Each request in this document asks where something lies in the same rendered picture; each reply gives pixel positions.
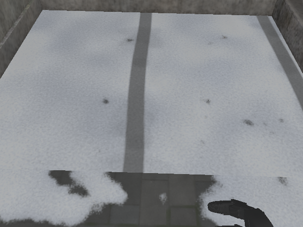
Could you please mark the right robot hand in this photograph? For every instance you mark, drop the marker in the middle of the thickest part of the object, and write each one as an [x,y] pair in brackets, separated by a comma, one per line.
[253,217]

